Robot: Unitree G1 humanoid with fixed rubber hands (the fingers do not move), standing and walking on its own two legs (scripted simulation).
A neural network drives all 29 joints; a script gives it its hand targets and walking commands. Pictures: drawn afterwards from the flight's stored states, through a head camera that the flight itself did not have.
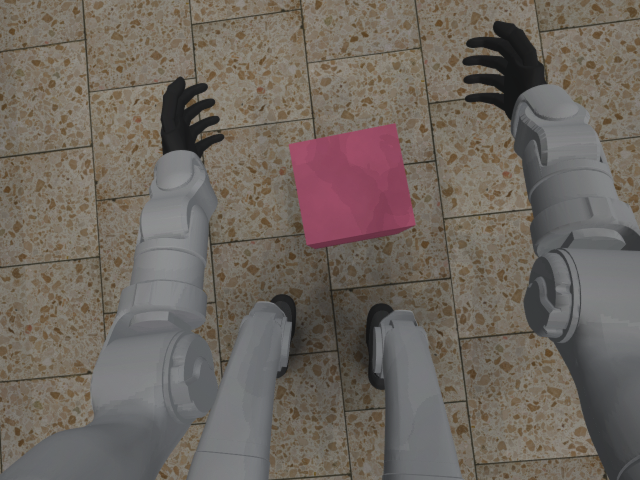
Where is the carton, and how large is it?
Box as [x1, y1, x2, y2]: [289, 123, 415, 248]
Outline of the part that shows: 395,123 289,144 307,245 317,248 394,234 415,224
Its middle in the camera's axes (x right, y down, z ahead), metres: +0.07 -0.09 +0.86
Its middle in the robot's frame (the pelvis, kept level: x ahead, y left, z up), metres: +0.48 -0.01 -0.51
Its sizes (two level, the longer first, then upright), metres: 0.210 0.200 0.250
